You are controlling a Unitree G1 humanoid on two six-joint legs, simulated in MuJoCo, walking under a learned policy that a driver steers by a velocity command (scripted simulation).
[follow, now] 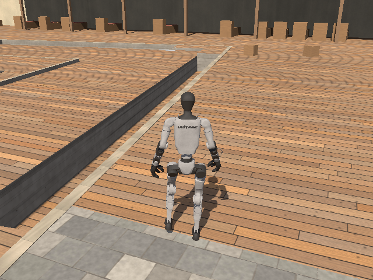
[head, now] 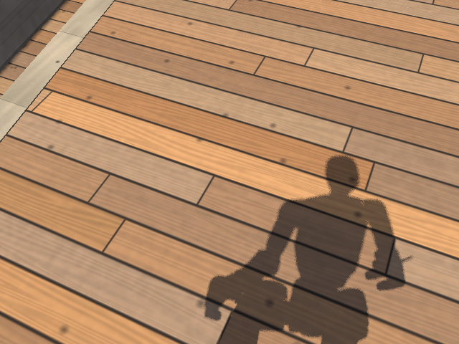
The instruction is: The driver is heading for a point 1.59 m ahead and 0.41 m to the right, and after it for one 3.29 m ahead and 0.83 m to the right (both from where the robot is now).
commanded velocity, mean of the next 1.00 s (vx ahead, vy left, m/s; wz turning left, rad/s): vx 0.04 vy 0.00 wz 0.00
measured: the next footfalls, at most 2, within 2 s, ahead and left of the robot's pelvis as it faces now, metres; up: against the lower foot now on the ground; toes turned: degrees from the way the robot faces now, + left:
left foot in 0.14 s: +0.17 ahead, +0.15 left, +0.00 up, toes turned +0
